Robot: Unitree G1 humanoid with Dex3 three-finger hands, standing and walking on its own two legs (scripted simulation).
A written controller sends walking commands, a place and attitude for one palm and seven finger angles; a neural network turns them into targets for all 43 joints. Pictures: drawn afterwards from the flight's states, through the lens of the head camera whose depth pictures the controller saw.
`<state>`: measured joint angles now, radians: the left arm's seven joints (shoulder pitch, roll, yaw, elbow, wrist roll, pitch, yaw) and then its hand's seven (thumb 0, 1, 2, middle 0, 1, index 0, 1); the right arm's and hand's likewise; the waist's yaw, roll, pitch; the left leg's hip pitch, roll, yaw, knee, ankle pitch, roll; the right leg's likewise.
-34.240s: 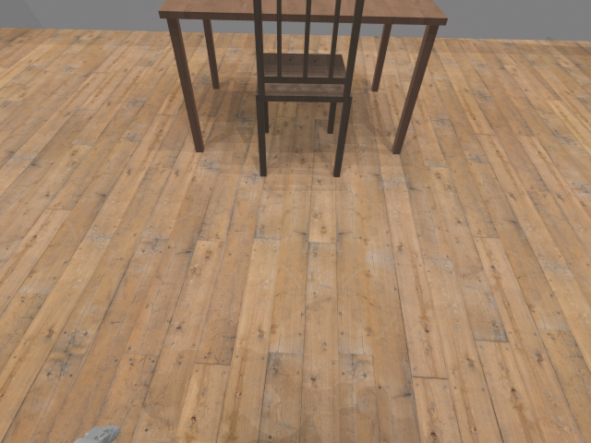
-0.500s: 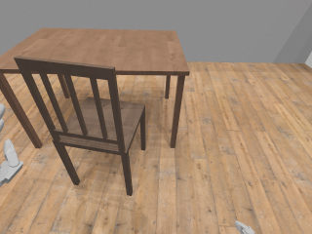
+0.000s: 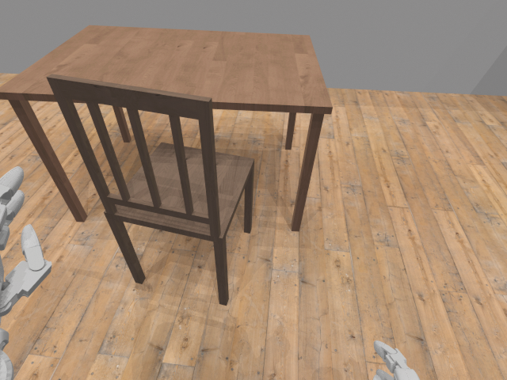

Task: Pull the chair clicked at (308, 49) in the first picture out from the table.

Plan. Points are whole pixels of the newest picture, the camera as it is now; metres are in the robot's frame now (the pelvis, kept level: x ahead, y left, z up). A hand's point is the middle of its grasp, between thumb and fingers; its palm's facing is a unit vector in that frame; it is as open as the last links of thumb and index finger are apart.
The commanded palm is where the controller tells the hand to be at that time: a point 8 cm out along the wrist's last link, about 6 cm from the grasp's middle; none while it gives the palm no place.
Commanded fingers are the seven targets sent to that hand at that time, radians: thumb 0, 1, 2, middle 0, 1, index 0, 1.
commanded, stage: stop stepping back and stand still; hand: left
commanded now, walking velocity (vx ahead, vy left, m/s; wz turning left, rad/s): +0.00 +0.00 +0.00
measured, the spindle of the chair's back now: (146, 162) +0.65 +0.34 -0.05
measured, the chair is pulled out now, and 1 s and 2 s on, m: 0.17 0.17 0.17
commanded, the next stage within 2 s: let the arm hang, fingers relaxed in 0.62 s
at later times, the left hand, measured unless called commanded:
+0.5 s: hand (29, 251) +0.21 +0.30 +0.16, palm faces +0.43 -0.80 -0.41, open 7.4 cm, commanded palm +0.16 +0.33 +0.18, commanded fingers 0.00 0.90 0.90 -0.20 -0.30 -0.20 -0.30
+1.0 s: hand out of the picture +0.07 +0.22 -0.15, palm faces -0.06 -0.97 -0.23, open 7.4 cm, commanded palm none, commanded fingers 0.00 0.90 0.90 -0.20 -0.30 -0.20 -0.30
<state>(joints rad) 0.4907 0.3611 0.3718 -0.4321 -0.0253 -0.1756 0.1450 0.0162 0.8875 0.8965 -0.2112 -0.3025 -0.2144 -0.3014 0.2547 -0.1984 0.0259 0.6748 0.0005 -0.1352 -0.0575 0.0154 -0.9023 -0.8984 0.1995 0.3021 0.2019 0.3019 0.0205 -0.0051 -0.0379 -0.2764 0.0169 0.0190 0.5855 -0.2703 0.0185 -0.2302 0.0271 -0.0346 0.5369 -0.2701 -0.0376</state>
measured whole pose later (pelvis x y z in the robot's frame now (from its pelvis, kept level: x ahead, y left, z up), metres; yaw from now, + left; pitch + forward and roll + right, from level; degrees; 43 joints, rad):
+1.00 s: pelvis -0.01 +0.03 +0.00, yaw +0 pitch -1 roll +0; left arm 0.27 0.23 -0.02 0.81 0.03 0.04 0.00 0.01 0.91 0.90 -0.20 -0.30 -0.20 -0.30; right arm 0.19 -0.29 0.00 0.90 -0.04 0.01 0.01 0.01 -0.90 -0.90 0.20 0.30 0.20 0.30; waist -0.03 -0.02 0.02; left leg -0.28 -0.04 0.04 0.51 -0.22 0.04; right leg -0.27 -0.03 -0.01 0.55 -0.26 0.01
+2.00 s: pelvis +0.00 +0.01 +0.01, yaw -1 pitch -2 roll +0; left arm 0.18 0.23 0.01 1.14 0.02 -0.02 0.02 0.01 0.90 0.90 -0.20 -0.30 -0.21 -0.30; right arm 0.20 -0.24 -0.02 1.14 -0.03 0.01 -0.02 0.01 -0.91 -0.90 0.20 0.30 0.20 0.30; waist -0.02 0.00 0.04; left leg -0.17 0.00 0.04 0.35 -0.15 0.02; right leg -0.16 0.01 -0.01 0.36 -0.17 -0.01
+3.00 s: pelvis +0.04 +0.02 +0.01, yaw -1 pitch -1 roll +1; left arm 0.22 0.24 0.00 1.15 0.03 -0.01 0.01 0.01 0.91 0.90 -0.20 -0.30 -0.20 -0.30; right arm 0.22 -0.23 0.00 1.16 -0.04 0.02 0.00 0.01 -0.91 -0.90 0.20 0.30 0.20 0.30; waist -0.02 -0.02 -0.01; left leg -0.13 -0.03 0.04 0.38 -0.23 0.03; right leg -0.14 -0.01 0.00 0.43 -0.28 -0.01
